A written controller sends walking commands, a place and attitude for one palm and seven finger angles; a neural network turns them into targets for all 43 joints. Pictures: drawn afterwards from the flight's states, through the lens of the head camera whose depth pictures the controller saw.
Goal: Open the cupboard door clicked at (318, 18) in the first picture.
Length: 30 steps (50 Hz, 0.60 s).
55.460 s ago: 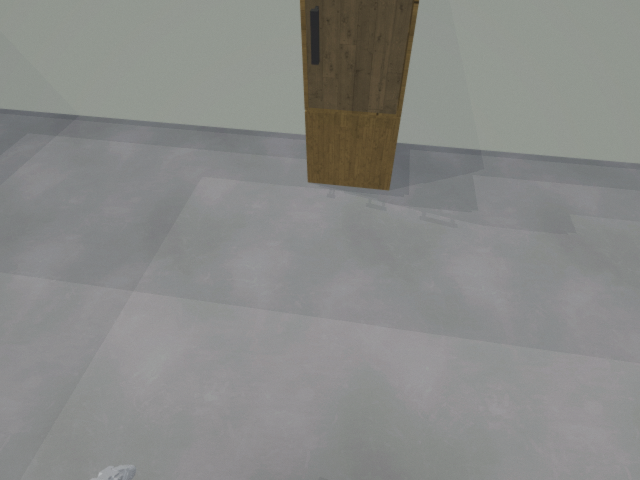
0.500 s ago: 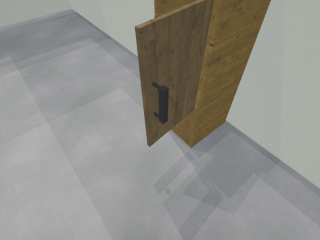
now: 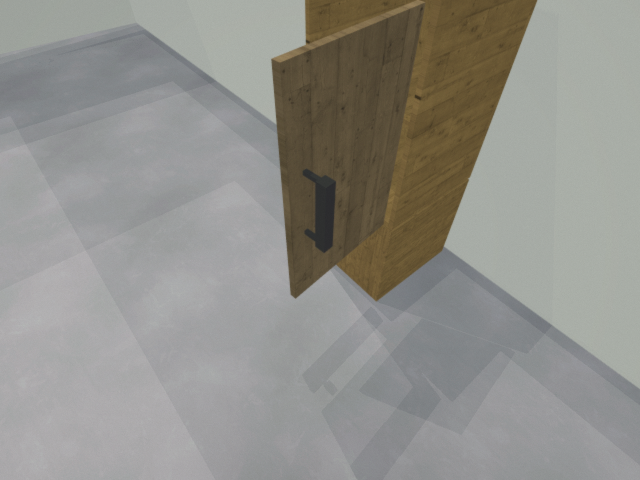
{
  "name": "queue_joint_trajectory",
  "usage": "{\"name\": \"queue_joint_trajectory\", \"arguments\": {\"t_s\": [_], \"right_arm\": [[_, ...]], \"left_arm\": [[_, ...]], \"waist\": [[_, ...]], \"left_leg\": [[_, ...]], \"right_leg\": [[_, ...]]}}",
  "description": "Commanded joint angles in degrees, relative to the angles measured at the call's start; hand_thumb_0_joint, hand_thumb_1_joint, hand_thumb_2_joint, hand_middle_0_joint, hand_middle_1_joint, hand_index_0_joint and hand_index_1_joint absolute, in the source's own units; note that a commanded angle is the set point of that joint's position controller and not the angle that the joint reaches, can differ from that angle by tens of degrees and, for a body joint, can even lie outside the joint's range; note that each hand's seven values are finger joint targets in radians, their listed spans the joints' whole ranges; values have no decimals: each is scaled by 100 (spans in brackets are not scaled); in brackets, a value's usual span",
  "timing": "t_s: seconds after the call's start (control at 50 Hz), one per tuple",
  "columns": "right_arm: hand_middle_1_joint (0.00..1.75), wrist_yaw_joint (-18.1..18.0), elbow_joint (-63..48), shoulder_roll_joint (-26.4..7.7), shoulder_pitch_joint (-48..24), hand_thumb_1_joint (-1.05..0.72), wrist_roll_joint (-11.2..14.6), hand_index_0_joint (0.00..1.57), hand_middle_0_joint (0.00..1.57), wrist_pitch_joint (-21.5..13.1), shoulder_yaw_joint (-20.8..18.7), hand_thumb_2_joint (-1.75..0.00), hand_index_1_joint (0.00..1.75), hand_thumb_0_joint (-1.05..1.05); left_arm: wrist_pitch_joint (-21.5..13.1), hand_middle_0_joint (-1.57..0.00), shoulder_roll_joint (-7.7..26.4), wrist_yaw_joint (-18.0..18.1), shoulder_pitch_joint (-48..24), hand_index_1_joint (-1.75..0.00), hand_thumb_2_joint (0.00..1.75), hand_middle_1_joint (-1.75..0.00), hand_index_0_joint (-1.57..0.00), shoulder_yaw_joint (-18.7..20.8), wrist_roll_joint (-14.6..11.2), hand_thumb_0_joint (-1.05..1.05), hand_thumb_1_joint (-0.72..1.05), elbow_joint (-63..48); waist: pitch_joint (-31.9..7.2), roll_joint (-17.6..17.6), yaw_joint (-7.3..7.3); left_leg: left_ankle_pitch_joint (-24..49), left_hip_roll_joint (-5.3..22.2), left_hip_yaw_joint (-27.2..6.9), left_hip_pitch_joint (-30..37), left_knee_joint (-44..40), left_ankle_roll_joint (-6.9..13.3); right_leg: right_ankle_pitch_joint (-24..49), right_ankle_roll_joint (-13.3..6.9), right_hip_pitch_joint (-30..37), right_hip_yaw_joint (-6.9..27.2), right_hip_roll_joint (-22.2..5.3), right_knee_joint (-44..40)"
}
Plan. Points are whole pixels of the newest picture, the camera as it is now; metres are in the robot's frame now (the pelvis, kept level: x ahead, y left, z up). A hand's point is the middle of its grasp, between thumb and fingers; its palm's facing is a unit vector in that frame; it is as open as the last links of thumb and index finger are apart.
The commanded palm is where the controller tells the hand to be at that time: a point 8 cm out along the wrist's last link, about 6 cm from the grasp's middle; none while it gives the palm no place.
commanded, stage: look to check the result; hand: left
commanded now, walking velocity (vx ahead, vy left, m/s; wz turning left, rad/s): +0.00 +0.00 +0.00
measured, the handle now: (316, 211) +0.60 +0.04 -0.06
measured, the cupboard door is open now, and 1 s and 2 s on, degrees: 96 96 96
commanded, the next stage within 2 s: stand and wait in 0.56 s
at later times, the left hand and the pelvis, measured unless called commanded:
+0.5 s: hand out of the picture +0.04 +0.21 -0.17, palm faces +0.01 -0.96 -0.26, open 7.3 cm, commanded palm none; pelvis +0.01 +0.00 +0.00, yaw +0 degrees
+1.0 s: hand out of the picture +0.09 +0.22 -0.16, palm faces +0.00 -0.95 -0.31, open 7.3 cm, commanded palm none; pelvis +0.03 -0.01 +0.01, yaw +1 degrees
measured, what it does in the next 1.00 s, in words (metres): stands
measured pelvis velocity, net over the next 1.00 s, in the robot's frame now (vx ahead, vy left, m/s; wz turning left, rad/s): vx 0.03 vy -0.01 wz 0.01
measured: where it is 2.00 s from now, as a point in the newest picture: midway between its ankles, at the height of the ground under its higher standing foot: outside the picture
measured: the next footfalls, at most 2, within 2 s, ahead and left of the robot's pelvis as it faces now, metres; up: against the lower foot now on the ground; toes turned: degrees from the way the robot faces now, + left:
none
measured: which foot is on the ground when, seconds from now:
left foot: down 0.00-1.00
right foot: down 0.00-1.00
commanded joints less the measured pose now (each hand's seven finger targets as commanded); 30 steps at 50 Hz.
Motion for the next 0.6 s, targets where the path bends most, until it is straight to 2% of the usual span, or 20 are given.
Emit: {"name": "queue_joint_trajectory", "arguments": {"t_s": [0.0, 0.08, 0.12, 0.16, 0.3, 0.36, 0.38, 0.58], "right_arm": [[30, -31, -148, -687, 303, -90, 1, 20, 20, -89, -118, -90, 30, 0], [30, -26, -165, -810, 222, -90, 1, 20, 20, -101, -132, -90, 30, 0], [30, -23, -187, -890, 143, -90, 12, 20, 20, -101, -139, -90, 30, 0], [30, -14, -180, -936, 81, -90, 2, 20, 20, -107, -141, -90, 30, 0], [30, 11, -206, -1168, -185, -90, 1, 20, 20, -98, -162, -90, 30, 0], [30, 23, -215, -1259, -302, -90, 0, 20, 20, -103, -158, -90, 30, 0], [30, 26, -220, -1294, -336, -90, 2, 20, 20, -103, -163, -90, 30, 0], [30, 44, -272, -1581, -682, -90, 0, 20, 20, -134, -167, -90, 30, 0]], "left_arm": [[-57, -20, 779, 26, 248, -30, 90, -30, -20, 137, -31, 0, 90, -153], [-63, -20, 890, 14, 117, -30, 90, -30, -20, 155, -30, 0, 90, -178], [-72, -20, 968, 12, 87, -30, 90, -30, -20, 170, -30, 0, 90, -196], [-69, -20, 1036, 3, 3, -30, 90, -30, -20, 167, -31, 0, 90, -196], [-79, -20, 1263, -20, -246, -30, 90, -30, -20, 176, -27, 0, 90, -220], [-89, -20, 1348, -30, -327, -30, 90, -30, -20, 178, -30, 0, 90, -228], [-94, -20, 1395, -34, -360, -30, 90, -30, -20, 178, -31, 0, 90, -226], [-120, -20, 1625, -54, -648, -30, 90, -30, -20, 189, -30, 0, 90, -256]], "waist": [[269, -36, -21], [232, 33, -22], [203, -70, -3], [174, 29, -13], [198, -70, -26], [111, 27, -17], [85, -54, -25], [-107, 17, -18]], "left_leg": [[96, 596, -702, -50, -574, 64], [167, 618, -724, -21, -607, 66], [242, 625, -742, 19, -592, 78], [275, 625, -742, 52, -621, 69], [266, 643, -772, 120, -682, 54], [316, 647, -782, 176, -690, 49], [328, 659, -775, 190, -703, 42], [742, 705, -816, 369, -754, 23]], "right_leg": [[211, -202, -234, 545, -532, -554], [256, -201, -161, 526, -549, -565], [288, -208, -127, 522, -543, -580], [304, -204, -105, 543, -575, -594], [281, -200, -98, 562, -602, -690], [317, -205, -40, 587, -624, -726], [325, -202, -20, 582, -627, -746], [695, -190, 168, 568, -672, -779]]}}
